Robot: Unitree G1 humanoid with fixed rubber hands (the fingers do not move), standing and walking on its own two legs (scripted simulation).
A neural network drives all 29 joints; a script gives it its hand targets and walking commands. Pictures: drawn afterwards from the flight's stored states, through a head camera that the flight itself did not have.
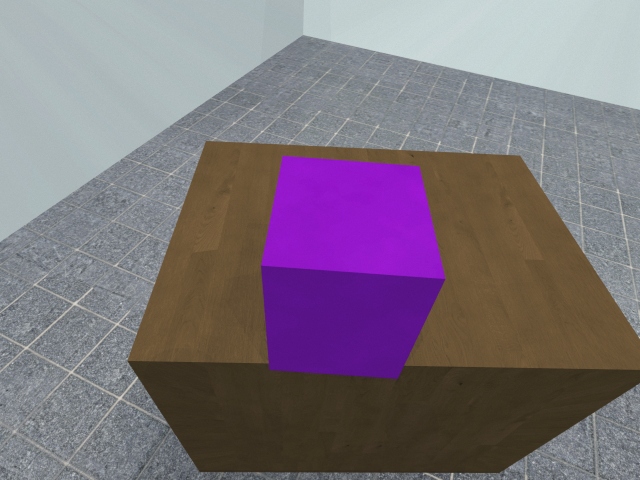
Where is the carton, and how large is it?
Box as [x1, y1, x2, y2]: [261, 156, 444, 378]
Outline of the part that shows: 283,156 261,264 269,369 397,378 444,280 443,270 419,167 409,165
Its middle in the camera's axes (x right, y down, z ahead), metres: +0.03 +0.04 +0.58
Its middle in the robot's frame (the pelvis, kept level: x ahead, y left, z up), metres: +0.42 -0.02 +0.03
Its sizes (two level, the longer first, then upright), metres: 0.210 0.200 0.250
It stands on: a pedestal, 0.67 m high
